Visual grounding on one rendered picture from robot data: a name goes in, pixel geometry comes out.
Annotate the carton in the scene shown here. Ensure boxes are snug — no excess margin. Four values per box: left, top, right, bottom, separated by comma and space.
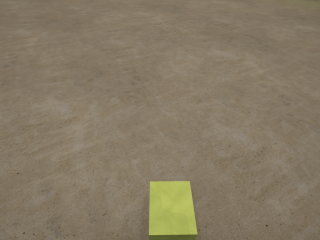
149, 181, 198, 240

